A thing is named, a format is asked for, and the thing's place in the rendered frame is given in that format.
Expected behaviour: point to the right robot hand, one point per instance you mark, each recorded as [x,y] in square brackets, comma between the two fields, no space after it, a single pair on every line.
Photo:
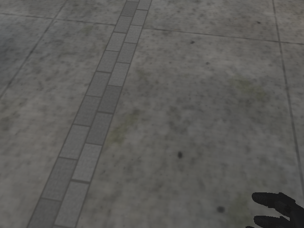
[282,204]

